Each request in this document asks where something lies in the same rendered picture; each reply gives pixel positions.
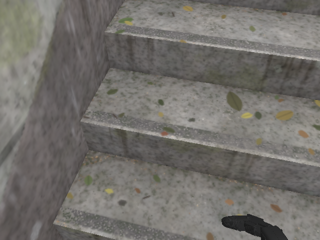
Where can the right robot hand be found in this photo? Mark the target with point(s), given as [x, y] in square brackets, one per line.
[254, 226]

